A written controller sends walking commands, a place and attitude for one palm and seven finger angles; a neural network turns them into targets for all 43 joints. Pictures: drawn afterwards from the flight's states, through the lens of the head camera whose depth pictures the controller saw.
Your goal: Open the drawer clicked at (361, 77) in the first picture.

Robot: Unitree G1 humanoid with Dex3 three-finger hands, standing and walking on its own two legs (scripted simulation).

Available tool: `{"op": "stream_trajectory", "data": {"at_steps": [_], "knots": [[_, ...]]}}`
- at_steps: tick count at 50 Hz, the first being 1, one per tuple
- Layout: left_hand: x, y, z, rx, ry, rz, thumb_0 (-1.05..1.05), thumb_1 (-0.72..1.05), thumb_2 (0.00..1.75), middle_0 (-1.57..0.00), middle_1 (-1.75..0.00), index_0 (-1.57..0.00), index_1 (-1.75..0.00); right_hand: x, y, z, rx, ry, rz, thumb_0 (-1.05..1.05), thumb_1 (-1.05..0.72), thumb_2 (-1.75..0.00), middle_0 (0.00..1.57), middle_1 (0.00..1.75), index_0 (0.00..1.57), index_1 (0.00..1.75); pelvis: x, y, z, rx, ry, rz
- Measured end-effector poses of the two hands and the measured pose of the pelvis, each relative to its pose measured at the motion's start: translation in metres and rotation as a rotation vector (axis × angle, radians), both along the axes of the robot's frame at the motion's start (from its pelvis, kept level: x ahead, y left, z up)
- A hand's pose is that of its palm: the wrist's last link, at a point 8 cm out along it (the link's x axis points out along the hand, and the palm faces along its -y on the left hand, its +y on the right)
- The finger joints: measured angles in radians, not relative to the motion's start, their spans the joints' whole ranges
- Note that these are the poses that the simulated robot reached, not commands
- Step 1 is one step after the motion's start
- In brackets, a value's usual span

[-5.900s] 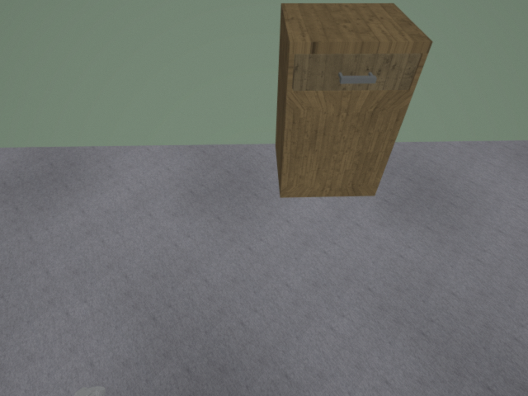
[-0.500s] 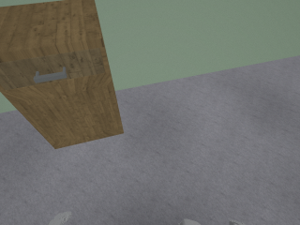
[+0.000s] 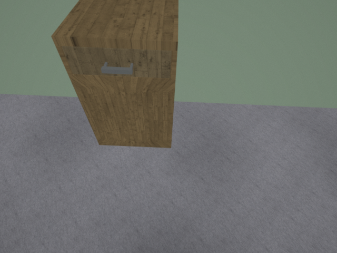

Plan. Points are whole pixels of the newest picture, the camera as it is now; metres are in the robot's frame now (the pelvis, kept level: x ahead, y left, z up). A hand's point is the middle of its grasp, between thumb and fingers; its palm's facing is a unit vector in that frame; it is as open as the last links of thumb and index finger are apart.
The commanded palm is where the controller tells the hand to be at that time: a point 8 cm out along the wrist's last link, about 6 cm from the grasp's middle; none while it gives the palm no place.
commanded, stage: take the last steps up to it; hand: left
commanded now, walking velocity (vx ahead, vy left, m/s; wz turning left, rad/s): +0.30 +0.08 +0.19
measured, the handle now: (118, 67) +0.82 +0.30 -0.08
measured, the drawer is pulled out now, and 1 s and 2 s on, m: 0.00 0.00 0.00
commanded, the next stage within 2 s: come to a stop and stand still in 1.08 s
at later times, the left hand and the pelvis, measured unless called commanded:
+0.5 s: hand out of the picture +0.13 +0.18 -0.16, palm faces +0.09 -0.97 -0.21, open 7.4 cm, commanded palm none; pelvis +0.06 +0.00 +0.00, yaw +4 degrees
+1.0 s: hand out of the picture +0.11 +0.23 -0.18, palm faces +0.21 -0.97 -0.15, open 7.4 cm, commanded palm none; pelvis +0.21 +0.08 -0.01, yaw +5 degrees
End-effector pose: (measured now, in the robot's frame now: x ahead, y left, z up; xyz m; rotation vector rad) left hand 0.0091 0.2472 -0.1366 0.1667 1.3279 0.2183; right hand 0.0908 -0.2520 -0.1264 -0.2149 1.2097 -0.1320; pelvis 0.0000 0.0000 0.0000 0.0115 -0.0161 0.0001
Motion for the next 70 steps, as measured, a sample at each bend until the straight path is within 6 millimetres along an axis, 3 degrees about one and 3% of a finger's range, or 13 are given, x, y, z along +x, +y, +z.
{"op": "stream_trajectory", "data": {"at_steps": [4,9,15,22,26,30,36,41,46,50,58,64,70], "knots": [[-0.025,0.021,-0.013,-0.012,0.074,0.046,0.01,0.91,0.90,-0.20,-0.30,-0.20,-0.30,0.009,0.023,0.006,-0.018,-0.043,0.044,0.00,-0.91,-0.90,0.20,0.30,0.19,0.30,-0.002,0.014,-0.003,-0.007,-0.007,0.004],[-0.020,0.030,-0.002,-0.032,0.064,0.047,0.01,0.91,0.90,-0.20,-0.30,-0.19,-0.30,-0.003,0.043,0.012,0.000,-0.030,0.041,0.00,-0.91,-0.90,0.20,0.30,0.20,0.30,0.005,0.023,0.008,-0.020,-0.005,0.022],[0.016,0.024,0.008,-0.034,-0.006,0.023,0.01,0.91,0.90,-0.19,-0.30,-0.19,-0.30,-0.032,0.044,0.004,0.019,0.048,-0.008,0.00,-0.93,-0.90,0.21,0.30,0.20,0.30,0.020,0.025,0.012,-0.009,-0.005,0.040],[0.086,-0.004,0.013,-0.021,-0.122,-0.026,0.01,0.91,0.90,-0.19,-0.30,-0.19,-0.30,-0.074,0.033,-0.020,0.071,0.218,-0.072,0.00,-0.92,-0.90,0.20,0.30,0.20,0.30,0.049,0.007,0.003,0.019,-0.013,0.051],[0.103,-0.020,0.013,-0.018,-0.185,0.007,0.01,0.91,0.90,-0.20,-0.30,-0.19,-0.30,-0.073,0.025,-0.030,0.091,0.303,-0.054,0.00,-0.92,-0.90,0.20,0.30,0.20,0.30,0.066,-0.002,-0.002,0.005,-0.027,0.081],[0.090,-0.018,0.020,0.009,-0.134,0.070,0.00,0.95,0.90,-0.20,-0.30,-0.20,-0.30,-0.033,0.020,-0.020,0.093,0.269,-0.033,0.01,-0.91,-0.90,0.20,0.30,0.19,0.30,0.087,-0.004,0.008,0.008,-0.023,0.091],[0.059,-0.023,0.018,-0.036,0.037,0.118,0.00,0.93,0.90,-0.20,-0.30,-0.20,-0.30,0.052,0.028,-0.008,0.086,0.148,0.008,0.01,-0.92,-0.90,0.20,0.30,0.19,0.30,0.119,0.006,0.016,0.004,-0.007,0.103],[0.043,-0.021,0.010,-0.095,0.155,0.185,0.00,0.92,0.90,-0.20,-0.30,-0.20,-0.30,0.133,0.054,-0.003,0.073,0.067,0.087,0.00,-0.92,-0.90,0.20,0.29,0.19,0.30,0.151,0.028,0.012,-0.010,0.002,0.113],[0.048,-0.001,-0.011,-0.144,0.256,0.234,0.01,0.91,0.90,-0.20,-0.30,-0.20,-0.30,0.214,0.094,-0.007,0.040,-0.047,0.157,0.00,-0.91,-0.90,0.20,0.30,0.19,0.30,0.191,0.063,-0.007,-0.032,0.003,0.108],[0.089,0.028,-0.016,-0.136,0.253,0.198,0.01,0.91,0.90,-0.20,-0.30,-0.20,-0.30,0.239,0.117,-0.004,0.036,-0.091,0.132,0.00,-0.91,-0.90,0.20,0.30,0.19,0.30,0.212,0.079,-0.007,-0.011,-0.009,0.088],[0.241,0.074,0.002,-0.056,-0.014,0.084,0.01,0.92,0.90,-0.19,-0.30,-0.19,-0.30,0.237,0.118,0.000,0.029,-0.023,0.033,-0.02,-0.95,-0.90,0.20,0.30,0.20,0.30,0.257,0.092,0.008,0.012,-0.003,0.069],[0.335,0.077,0.012,0.001,-0.153,0.016,0.01,0.92,0.90,-0.19,-0.30,-0.19,-0.30,0.223,0.115,-0.021,0.070,0.119,-0.011,-0.01,-0.93,-0.90,0.20,0.30,0.20,0.30,0.294,0.084,0.002,0.033,-0.013,0.071],[0.374,0.058,0.012,0.000,-0.156,-0.023,0.00,0.92,0.90,-0.19,-0.30,-0.19,-0.30,0.222,0.118,-0.031,0.108,0.220,-0.057,0.00,-0.92,-0.90,0.20,0.30,0.19,0.30,0.318,0.077,0.000,0.008,-0.003,0.083]]}}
